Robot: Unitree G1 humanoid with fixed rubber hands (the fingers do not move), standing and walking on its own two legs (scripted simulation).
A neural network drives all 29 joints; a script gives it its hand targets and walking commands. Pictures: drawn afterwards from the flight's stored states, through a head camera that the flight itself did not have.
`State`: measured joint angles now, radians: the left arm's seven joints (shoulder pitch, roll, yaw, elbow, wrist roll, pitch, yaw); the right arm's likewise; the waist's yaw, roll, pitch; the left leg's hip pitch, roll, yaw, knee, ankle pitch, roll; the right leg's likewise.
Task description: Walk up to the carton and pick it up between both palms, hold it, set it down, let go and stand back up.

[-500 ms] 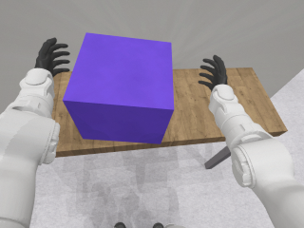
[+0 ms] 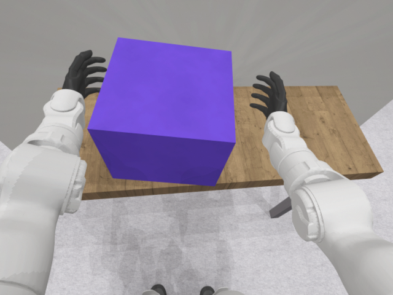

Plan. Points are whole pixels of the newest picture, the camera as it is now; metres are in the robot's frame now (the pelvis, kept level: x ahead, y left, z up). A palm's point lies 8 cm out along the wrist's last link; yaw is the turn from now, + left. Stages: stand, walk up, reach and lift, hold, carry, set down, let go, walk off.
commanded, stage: reach and lift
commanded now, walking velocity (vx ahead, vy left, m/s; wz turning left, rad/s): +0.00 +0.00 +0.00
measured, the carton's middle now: (169, 117) +0.50 +0.01 +0.00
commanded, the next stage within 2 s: none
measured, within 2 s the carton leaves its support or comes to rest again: leaves its support in 1.50 s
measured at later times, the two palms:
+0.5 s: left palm (83, 90) +0.50 +0.17 +0.10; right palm (262, 109) +0.44 -0.17 +0.09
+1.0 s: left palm (83, 89) +0.51 +0.17 +0.09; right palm (257, 111) +0.44 -0.16 +0.08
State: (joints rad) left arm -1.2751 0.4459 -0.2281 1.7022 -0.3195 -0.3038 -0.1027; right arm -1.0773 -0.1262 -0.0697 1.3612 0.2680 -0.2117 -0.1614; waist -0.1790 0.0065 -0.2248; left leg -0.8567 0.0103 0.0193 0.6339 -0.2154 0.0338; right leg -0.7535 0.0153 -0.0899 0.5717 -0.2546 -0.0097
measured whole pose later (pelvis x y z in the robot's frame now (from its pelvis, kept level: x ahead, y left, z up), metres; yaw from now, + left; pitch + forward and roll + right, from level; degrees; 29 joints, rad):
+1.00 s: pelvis +0.00 +0.01 +0.01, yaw +0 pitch +24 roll -3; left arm -1.28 0.38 -0.10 1.65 -0.16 -0.27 -0.04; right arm -1.08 -0.03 -0.29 1.36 0.06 -0.22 -0.20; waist -0.16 -0.01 -0.20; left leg -0.80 0.00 0.02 0.57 -0.19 0.04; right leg -0.69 0.01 -0.09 0.49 -0.22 0.00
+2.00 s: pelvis +0.02 -0.01 +0.03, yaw +0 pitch +9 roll -1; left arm -0.96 0.22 0.39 1.32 0.24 -0.25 -0.10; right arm -0.70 0.14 -0.59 0.93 -0.34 -0.27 -0.12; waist -0.06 -0.02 -0.03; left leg -0.35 0.00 0.05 0.34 -0.15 0.03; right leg -0.26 0.01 -0.06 0.27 -0.17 -0.01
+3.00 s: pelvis +0.01 -0.01 +0.04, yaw -1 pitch -4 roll +0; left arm -0.69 0.06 0.35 0.64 0.27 0.24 -0.10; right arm -0.57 0.04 -0.28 0.67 -0.10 0.03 -0.11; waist -0.02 -0.05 0.06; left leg -0.06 0.00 0.07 0.24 -0.11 0.02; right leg -0.01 0.02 -0.04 0.23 -0.16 -0.02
